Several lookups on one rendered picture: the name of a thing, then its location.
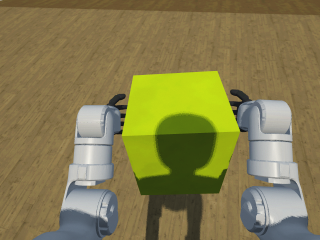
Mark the carton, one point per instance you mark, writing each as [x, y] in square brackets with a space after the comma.
[179, 132]

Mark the right robot upper arm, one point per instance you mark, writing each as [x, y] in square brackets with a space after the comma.
[275, 213]

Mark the right robot forearm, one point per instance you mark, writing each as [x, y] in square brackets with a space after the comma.
[269, 127]

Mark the left robot forearm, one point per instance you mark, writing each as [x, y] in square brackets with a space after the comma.
[94, 138]

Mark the robot left hand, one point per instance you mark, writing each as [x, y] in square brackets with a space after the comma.
[112, 102]

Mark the left robot upper arm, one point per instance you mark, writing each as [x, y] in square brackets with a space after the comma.
[87, 214]

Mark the robot right hand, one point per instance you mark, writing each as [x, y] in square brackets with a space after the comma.
[240, 94]

